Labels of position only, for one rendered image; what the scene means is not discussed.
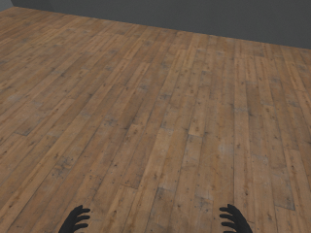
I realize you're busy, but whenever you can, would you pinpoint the robot left hand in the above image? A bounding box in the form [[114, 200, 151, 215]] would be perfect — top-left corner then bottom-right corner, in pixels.
[[58, 205, 90, 233]]

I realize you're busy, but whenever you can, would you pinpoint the robot right hand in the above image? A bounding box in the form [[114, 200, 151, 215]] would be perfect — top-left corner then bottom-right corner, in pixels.
[[219, 204, 253, 233]]

